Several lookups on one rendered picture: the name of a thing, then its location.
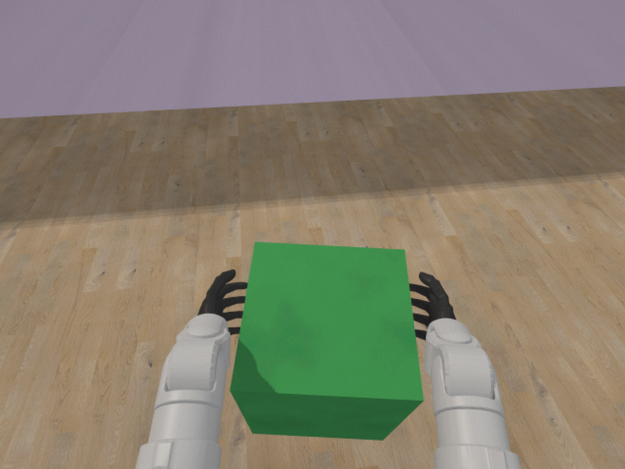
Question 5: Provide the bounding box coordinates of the left robot forearm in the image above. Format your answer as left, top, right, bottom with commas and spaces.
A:
135, 314, 230, 469

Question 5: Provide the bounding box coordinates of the carton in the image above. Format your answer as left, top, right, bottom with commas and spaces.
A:
230, 241, 424, 441

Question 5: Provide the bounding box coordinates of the left robot hand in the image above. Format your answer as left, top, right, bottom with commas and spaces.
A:
198, 270, 248, 335

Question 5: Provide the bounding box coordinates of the right robot hand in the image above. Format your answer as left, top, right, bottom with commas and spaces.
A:
409, 272, 456, 341

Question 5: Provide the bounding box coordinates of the right robot forearm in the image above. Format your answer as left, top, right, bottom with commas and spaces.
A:
424, 319, 521, 469

